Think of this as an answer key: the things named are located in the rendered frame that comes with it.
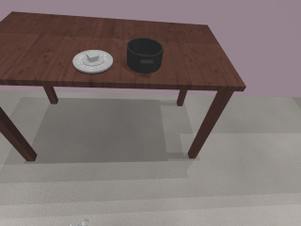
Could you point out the table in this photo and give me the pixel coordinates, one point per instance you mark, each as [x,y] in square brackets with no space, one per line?
[37,50]

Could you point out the lid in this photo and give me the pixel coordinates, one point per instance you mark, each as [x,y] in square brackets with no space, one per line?
[83,64]

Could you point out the knob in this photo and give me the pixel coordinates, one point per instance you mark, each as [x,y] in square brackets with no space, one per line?
[92,56]

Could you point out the pot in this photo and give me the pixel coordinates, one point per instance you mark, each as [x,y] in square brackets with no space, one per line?
[144,55]

